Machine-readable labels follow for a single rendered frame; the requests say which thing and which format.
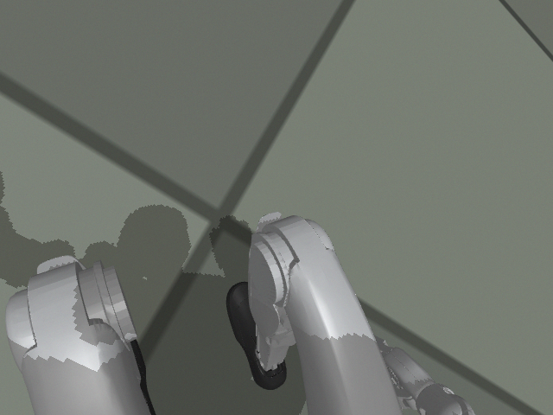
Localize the right robot foot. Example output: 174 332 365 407
226 282 287 390

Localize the right robot arm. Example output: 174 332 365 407
416 384 475 415

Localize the left robot foot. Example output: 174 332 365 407
130 339 156 415

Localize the right robot hand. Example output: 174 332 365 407
375 336 436 411

